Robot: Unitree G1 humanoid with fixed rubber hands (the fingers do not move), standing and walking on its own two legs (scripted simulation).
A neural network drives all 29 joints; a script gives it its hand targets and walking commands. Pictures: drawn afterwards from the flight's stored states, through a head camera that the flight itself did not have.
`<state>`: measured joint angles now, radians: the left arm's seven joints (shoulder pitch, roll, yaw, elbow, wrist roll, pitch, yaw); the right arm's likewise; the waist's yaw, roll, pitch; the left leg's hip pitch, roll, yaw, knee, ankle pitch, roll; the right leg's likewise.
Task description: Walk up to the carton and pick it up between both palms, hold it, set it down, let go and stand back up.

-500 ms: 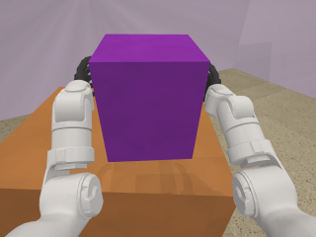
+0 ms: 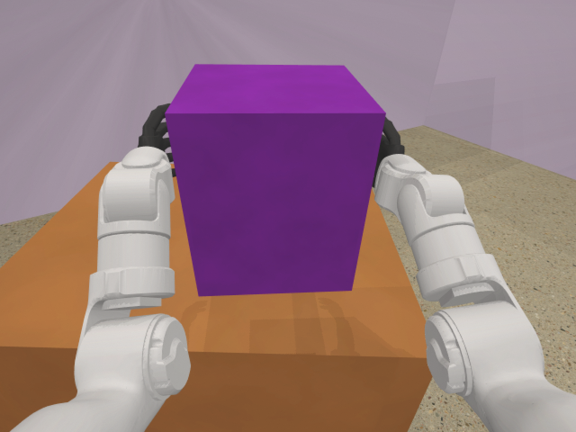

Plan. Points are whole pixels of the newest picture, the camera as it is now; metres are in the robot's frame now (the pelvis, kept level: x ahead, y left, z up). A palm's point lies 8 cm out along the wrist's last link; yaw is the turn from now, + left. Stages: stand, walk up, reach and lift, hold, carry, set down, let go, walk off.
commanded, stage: hold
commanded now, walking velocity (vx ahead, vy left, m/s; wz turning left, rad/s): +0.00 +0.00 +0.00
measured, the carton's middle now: (273, 177) +0.39 +0.00 +0.25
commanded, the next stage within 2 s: none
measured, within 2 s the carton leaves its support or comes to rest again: neither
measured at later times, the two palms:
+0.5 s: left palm (154, 161) +0.37 +0.15 +0.29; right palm (386, 168) +0.37 -0.15 +0.28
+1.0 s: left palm (158, 157) +0.37 +0.15 +0.30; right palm (392, 174) +0.36 -0.15 +0.27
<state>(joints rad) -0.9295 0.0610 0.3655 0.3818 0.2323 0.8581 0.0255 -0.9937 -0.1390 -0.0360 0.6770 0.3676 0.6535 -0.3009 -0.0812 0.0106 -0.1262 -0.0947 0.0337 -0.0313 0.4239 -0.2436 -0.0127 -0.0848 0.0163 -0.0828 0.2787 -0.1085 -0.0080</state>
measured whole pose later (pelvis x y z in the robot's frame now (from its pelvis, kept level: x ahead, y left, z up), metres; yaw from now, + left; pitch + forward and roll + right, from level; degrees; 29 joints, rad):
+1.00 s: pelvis -0.01 +0.00 +0.00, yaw +0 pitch -5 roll -1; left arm -0.96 0.06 0.38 0.38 0.26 0.87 0.01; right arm -0.98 -0.13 -0.05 0.67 0.36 0.64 -0.30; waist -0.08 0.01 -0.11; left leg -0.09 0.03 -0.03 0.41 -0.23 -0.01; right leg -0.09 0.01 -0.07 0.29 -0.11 -0.01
